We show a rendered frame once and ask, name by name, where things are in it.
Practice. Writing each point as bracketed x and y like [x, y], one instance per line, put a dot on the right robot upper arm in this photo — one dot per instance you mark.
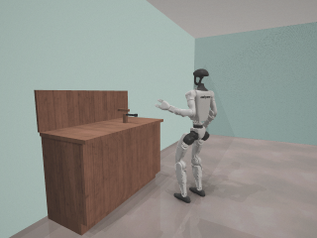
[213, 107]

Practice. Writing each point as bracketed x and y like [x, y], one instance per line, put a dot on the left robot hand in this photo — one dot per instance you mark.
[164, 105]

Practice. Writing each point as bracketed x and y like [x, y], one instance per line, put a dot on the left robot upper arm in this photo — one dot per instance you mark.
[190, 97]

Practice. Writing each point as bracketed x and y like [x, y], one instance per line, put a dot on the robot right forearm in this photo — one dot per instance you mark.
[208, 121]

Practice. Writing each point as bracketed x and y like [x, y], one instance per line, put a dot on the robot right foot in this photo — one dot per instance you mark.
[200, 192]

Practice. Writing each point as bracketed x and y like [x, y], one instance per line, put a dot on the tap lever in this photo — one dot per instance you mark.
[136, 115]

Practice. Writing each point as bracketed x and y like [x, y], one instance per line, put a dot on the robot left forearm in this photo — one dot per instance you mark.
[180, 112]

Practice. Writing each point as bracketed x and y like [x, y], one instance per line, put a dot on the counter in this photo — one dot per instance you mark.
[95, 156]

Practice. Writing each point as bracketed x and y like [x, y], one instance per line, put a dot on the robot right thigh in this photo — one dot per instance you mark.
[196, 148]

